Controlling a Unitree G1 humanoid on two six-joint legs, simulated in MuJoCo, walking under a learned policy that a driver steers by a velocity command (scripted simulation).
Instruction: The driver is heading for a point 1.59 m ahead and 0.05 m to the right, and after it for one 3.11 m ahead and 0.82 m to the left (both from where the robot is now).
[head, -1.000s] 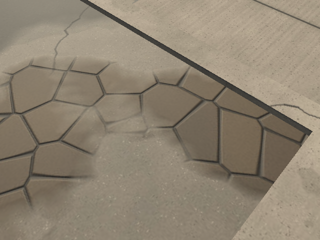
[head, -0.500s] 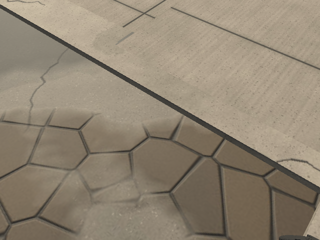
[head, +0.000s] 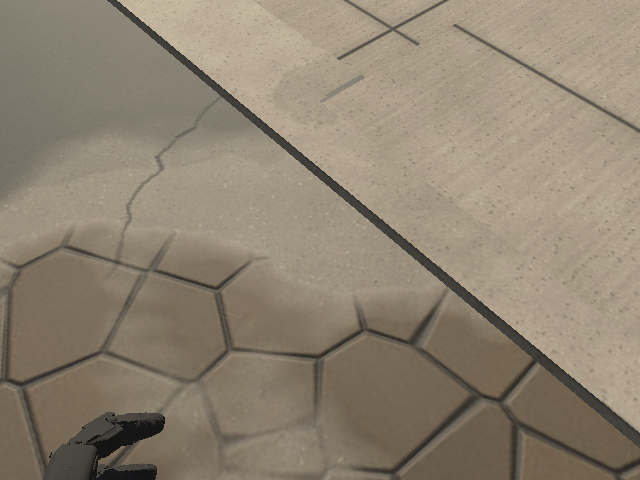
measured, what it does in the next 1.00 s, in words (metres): steps on the spot: left foot, then right foot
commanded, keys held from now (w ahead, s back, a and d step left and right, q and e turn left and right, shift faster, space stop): q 0.18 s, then no key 0.12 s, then e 0.70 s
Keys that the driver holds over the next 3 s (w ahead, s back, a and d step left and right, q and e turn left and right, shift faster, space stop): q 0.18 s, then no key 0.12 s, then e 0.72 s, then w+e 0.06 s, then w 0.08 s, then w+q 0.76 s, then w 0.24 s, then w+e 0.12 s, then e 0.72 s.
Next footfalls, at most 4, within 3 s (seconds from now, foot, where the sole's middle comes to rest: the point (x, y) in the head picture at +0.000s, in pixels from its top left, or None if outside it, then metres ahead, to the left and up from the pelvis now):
0.32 left None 0.06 0.15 -0.76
0.80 right None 0.04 -0.08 -0.76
1.40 left None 0.20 0.12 -0.76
1.84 right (380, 444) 0.50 -0.12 -0.76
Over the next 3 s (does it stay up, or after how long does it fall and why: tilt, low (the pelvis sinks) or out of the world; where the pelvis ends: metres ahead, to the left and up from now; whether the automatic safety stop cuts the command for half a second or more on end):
stays up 0.74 0.05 0.01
